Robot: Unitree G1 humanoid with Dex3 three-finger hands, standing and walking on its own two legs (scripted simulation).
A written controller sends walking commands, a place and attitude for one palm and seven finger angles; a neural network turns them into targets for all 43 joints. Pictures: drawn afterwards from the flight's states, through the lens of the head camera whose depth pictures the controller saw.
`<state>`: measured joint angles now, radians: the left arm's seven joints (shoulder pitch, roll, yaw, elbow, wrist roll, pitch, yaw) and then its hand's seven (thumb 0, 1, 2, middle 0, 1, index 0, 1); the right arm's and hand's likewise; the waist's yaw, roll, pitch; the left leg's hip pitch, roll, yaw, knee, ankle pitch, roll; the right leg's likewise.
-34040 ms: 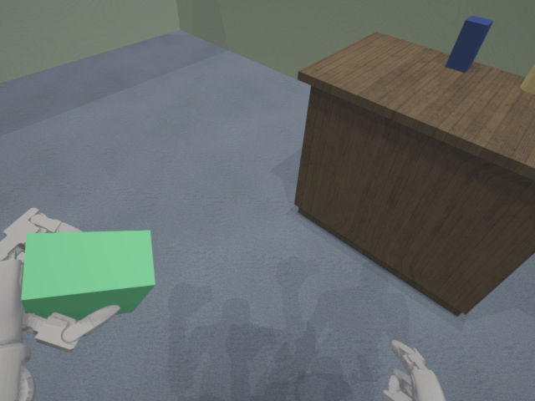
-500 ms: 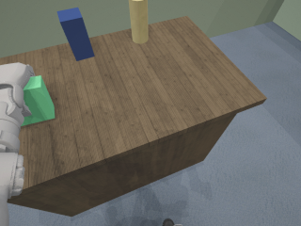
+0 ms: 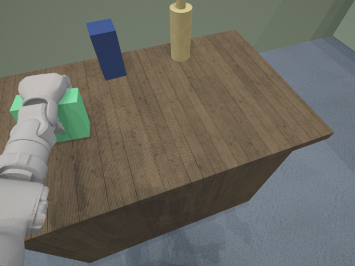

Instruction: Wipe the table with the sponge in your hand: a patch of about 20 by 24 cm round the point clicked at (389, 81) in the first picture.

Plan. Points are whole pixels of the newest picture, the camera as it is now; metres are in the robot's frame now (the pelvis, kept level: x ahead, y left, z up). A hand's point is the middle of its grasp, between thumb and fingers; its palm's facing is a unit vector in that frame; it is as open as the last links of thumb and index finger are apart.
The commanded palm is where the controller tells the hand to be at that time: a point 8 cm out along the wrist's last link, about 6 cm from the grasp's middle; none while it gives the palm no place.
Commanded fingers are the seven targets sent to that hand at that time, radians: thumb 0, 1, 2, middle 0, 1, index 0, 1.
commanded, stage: slide across to the middle lane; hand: left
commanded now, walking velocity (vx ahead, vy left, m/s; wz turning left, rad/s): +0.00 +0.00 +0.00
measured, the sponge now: (57, 122) +0.45 +0.30 +0.04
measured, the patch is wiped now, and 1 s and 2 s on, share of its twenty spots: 0.40 0.50 0.60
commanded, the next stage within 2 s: wipe back along the middle lane in 0.28 s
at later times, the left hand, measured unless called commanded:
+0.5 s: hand (79, 106) +0.46 +0.24 +0.08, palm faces -0.09 -0.01 -1.00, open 10.4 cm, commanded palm +0.44 +0.22 +0.13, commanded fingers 0.00 0.10 1.30 -1.20 -1.60 -1.20 -1.60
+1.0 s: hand (81, 120) +0.42 +0.23 +0.08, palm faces -0.05 -0.01 -1.00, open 10.5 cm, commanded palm +0.39 +0.21 +0.11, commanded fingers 0.00 0.10 1.30 -1.20 -1.60 -1.20 -1.60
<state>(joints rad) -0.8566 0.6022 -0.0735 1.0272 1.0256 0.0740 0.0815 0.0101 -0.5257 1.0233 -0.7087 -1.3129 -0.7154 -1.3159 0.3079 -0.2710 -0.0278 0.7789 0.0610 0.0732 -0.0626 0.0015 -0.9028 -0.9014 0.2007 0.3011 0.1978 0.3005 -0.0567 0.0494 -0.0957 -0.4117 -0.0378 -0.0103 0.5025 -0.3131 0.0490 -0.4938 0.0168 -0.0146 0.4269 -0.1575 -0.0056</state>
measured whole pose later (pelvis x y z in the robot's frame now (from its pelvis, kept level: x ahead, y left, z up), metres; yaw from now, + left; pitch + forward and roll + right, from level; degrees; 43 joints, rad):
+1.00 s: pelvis +0.00 -0.02 +0.00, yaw -1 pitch +9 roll +0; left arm -0.67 0.40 -0.13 0.80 1.00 0.31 0.14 0.00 -0.50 1.02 -0.65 -1.37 -0.66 -1.37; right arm 0.21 -0.28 0.00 0.72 0.07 0.14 -0.05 0.00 -0.90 -0.90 0.20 0.30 0.20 0.30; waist -0.01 0.06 -0.11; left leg -0.31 -0.02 0.00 0.46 -0.30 0.03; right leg -0.42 0.03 -0.01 0.44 -0.17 -0.03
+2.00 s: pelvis +0.01 -0.01 +0.00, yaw +0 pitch +2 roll +0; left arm -0.31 0.30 -0.33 0.27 1.00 0.53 0.09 0.00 -0.49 1.03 -0.63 -1.38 -0.65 -1.37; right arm 0.04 -0.26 0.04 0.66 0.08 0.16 0.00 0.01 -0.90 -0.90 0.20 0.30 0.20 0.30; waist 0.07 0.09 -0.08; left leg -0.16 -0.04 0.00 0.44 -0.32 0.04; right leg -0.29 0.02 -0.01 0.46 -0.21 -0.02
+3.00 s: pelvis -0.02 -0.04 +0.00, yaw +0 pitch +0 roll +1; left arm -0.49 0.20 -0.42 0.48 0.95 0.57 0.11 -0.01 -0.52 1.03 -0.67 -1.34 -0.70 -1.31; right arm 0.03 -0.25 0.03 0.72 0.09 0.13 -0.02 0.01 -0.90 -0.90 0.20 0.30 0.19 0.30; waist 0.06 0.08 -0.07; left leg -0.16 -0.02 -0.01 0.43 -0.28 0.01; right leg -0.29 0.03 -0.01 0.45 -0.17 -0.05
